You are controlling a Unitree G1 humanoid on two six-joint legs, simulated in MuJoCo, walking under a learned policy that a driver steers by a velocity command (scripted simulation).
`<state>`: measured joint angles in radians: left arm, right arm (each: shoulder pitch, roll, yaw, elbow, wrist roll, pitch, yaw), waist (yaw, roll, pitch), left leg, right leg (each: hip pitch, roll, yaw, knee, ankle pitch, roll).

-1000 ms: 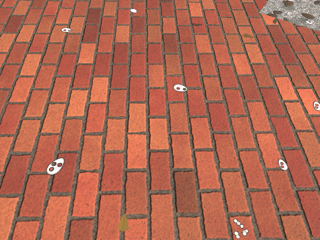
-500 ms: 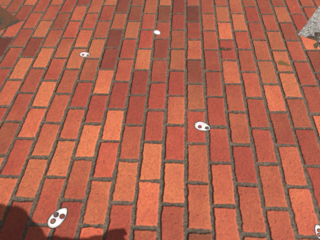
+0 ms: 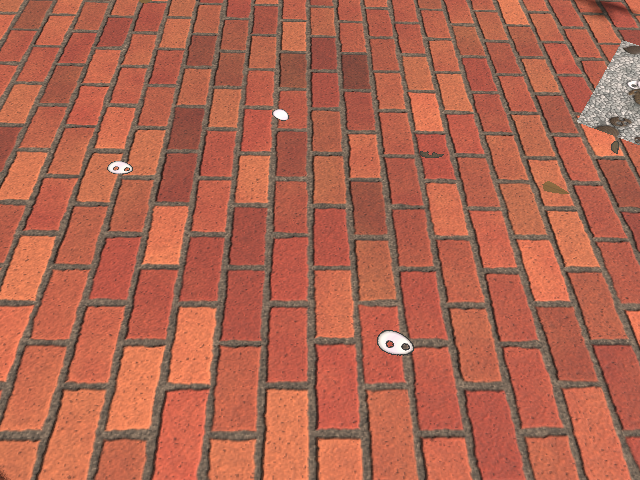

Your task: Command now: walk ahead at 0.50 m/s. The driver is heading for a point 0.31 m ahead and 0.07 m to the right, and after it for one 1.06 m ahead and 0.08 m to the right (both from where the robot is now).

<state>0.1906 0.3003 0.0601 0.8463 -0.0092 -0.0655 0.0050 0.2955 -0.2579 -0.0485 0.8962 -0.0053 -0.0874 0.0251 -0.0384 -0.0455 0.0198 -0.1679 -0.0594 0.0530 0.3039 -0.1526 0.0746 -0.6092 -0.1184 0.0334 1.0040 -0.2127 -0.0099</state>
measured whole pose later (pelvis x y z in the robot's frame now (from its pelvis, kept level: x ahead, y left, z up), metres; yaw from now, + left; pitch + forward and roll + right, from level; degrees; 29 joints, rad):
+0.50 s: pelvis +0.29 -0.07 -0.01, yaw -11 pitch +1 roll +0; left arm 0.26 0.27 0.07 0.81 -0.01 -0.06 -0.03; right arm 0.17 -0.29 -0.05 0.84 0.00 -0.11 0.00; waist 0.02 0.02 0.04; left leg -0.51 0.08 -0.05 1.08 -0.33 0.00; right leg -0.27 0.11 0.03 0.39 -0.14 -0.10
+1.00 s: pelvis +0.59 -0.06 +0.00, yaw -9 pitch +1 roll +0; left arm 0.23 0.29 0.05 0.80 0.01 -0.10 0.00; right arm 0.26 -0.27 -0.05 0.81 0.00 -0.08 0.03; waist -0.02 -0.02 0.03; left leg -0.27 -0.09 -0.03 0.39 -0.14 0.08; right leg -0.47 -0.03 0.04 1.05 -0.33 -0.02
